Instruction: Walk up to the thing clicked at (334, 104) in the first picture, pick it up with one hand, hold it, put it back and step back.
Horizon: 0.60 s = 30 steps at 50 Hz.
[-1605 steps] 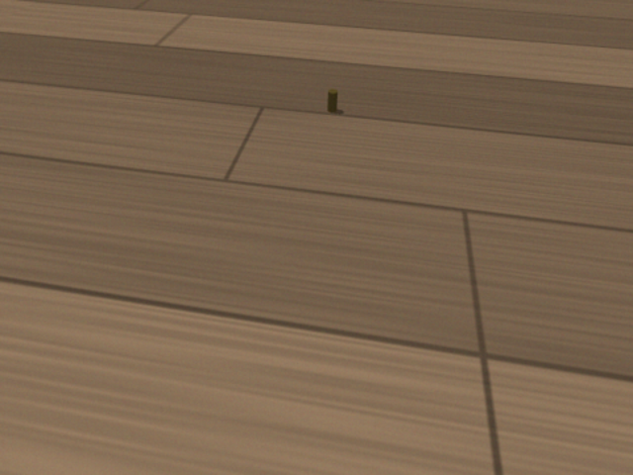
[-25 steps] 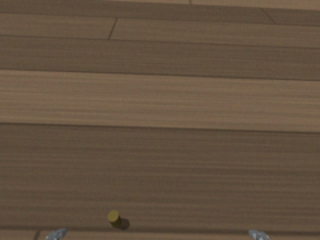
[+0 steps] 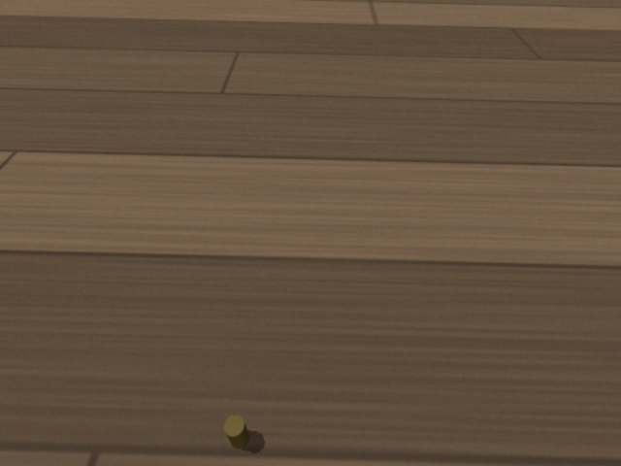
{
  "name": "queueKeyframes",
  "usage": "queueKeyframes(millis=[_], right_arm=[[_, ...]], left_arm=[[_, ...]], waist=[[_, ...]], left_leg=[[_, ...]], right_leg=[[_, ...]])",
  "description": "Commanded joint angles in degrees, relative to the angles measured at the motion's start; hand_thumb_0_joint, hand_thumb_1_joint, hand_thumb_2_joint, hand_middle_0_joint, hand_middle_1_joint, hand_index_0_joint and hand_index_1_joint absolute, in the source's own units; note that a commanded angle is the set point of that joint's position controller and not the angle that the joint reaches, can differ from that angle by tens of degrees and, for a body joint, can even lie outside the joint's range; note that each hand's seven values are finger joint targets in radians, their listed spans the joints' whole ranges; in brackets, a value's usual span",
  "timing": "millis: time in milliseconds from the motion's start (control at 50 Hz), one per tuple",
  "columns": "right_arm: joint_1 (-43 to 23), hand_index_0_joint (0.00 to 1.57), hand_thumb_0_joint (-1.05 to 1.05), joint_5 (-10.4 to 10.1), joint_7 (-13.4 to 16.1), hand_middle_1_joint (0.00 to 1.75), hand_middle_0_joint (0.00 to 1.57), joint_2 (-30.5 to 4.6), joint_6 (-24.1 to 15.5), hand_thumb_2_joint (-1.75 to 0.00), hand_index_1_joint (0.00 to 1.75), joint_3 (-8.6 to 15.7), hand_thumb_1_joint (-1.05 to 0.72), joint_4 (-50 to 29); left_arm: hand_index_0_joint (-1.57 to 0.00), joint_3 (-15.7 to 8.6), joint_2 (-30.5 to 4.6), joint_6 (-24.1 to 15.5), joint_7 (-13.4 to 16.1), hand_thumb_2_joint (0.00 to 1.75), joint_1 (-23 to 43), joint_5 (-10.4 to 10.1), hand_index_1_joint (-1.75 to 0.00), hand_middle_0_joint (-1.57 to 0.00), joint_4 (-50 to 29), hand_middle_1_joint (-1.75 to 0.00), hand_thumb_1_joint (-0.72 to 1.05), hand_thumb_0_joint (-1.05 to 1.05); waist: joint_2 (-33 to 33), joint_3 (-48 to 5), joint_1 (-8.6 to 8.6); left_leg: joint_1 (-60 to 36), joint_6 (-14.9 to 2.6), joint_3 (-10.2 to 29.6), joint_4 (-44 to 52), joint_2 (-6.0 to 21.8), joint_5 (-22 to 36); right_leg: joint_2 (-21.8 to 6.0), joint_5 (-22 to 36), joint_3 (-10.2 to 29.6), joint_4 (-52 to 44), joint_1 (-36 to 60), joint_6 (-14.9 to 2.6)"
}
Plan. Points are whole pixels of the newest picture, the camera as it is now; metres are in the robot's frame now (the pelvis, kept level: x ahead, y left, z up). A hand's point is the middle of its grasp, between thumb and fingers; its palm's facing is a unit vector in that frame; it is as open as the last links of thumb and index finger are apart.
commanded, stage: stand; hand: left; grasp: from the side
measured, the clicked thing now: (237, 432) +0.37 +0.21 -0.71
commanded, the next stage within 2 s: step back in 1.48 s
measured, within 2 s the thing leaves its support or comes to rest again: neither
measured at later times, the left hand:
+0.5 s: hand out of the picture +0.07 +0.24 -0.16, palm faces -0.03 -0.94 -0.33, open 7.4 cm
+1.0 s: hand out of the picture +0.09 +0.24 -0.15, palm faces -0.03 -0.94 -0.34, open 7.4 cm
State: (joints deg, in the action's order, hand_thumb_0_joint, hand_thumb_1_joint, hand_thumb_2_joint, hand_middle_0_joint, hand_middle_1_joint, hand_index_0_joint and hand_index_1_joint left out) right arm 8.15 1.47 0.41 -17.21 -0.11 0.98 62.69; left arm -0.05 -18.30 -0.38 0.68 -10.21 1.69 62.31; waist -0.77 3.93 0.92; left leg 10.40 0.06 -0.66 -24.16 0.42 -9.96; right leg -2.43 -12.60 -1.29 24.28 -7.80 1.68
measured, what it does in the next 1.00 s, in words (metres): stands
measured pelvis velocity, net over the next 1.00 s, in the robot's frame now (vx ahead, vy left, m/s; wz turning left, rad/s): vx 0.03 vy -0.01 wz -0.01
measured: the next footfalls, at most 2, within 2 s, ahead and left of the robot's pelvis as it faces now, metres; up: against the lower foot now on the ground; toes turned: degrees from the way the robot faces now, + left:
left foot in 2.00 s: -0.07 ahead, +0.12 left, +0.00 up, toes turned -1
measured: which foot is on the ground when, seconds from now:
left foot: down 0.00-1.00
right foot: down 0.00-1.00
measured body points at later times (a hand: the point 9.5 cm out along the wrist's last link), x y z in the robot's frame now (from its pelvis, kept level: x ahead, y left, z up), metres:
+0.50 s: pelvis +0.01 +0.00 +0.00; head +0.02 -0.01 +0.45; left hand +0.07 +0.29 -0.13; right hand +0.07 -0.30 -0.14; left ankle +0.04 +0.12 -0.74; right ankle +0.01 -0.14 -0.74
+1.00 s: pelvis +0.03 -0.01 +0.01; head +0.04 -0.01 +0.46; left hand +0.10 +0.29 -0.13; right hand +0.09 -0.30 -0.13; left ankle +0.04 +0.12 -0.74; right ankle +0.01 -0.14 -0.74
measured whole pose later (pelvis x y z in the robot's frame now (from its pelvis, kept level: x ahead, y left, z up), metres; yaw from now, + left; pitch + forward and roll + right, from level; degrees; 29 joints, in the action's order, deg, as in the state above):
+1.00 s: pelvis +0.03 -0.01 +0.01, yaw -1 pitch -2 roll +0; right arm 5.8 0.8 0.4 -19.1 -0.5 0.6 66.3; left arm -0.4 -19.0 -0.6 0.2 -6.1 1.1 66.5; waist -0.5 3.5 0.1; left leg 7.1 0.7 -1.1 -18.7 1.1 -9.2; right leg -1.7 -11.4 -1.0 18.3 -4.5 1.3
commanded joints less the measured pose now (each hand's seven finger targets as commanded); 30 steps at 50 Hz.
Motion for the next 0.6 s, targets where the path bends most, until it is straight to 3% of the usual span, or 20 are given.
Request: queueKeyframes(millis=[0,60,280,500,580], right_arm=[[-1.6,0.2,0.0,-0.1,0.4,0.3,0.2,-11.8,-1.2,-0.9,0.3,2.1,-0.9,-1.9],[-3.1,0.2,0.0,-0.1,0.3,0.3,0.2,-12.2,-0.9,-0.9,0.3,2.3,-0.9,-1.5],[-2.9,0.2,0.0,-0.4,0.2,0.3,0.2,-12.2,-1.0,-0.9,0.3,1.8,-0.9,-0.1],[-3.1,0.2,0.0,-0.5,0.5,0.3,0.2,-12.9,-1.3,-0.9,0.3,1.4,-0.9,0.9],[-3.4,0.2,0.0,-0.5,0.5,0.3,0.2,-13.1,-1.4,-0.9,0.3,1.5,-0.9,0.8]], left_arm=[[-0.2,-2.2,-11.3,-1.6,0.9,0.9,2.5,-0.2,-0.3,-0.2,-1.8,-0.3,0.9,0.0],[-0.2,-2.1,-11.6,-1.4,0.8,0.9,2.4,-0.1,-0.3,-0.2,-0.9,-0.3,0.9,0.0],[-0.2,-2.1,-12.1,-1.9,0.9,0.9,4.2,-0.5,-0.3,-0.2,0.6,-0.3,0.9,0.0],[-0.2,-2.1,-12.5,-1.4,0.6,0.9,5.0,-0.6,-0.3,-0.2,1.4,-0.3,0.9,0.0],[-0.2,-2.1,-12.1,-1.4,0.6,0.9,5.3,-0.6,-0.3,-0.2,1.4,-0.3,0.9,0.0]], waist=[[0.5,-1.7,-0.66],[0.9,-0.7,-0.26],[0.6,-3.4,-0.74],[0.5,-3.6,-0.72],[0.6,-4.3,-0.64]], left_leg=[[0.0,-0.88,6.5,7.3,5.2,-3.8],[0.6,-0.95,7.0,8.1,5.4,-6.9],[-1.8,-1.19,5.9,7.2,5.9,0.8],[-2.6,-0.79,5.6,8.4,6.2,2.6],[-3.2,-1.03,5.4,8.1,6.6,5.6]], right_leg=[[-4.1,-1.2,4.9,-7.1,-1.6,-2.07],[-3.8,-4.1,4.4,-7.5,-2.7,-1.85],[-5.2,2.5,5.5,-8.6,-0.1,-2.11],[-5.0,5.0,4.8,-8.4,1.2,-2.1],[-5.2,7.4,4.8,-8.6,2.1,-2.06]])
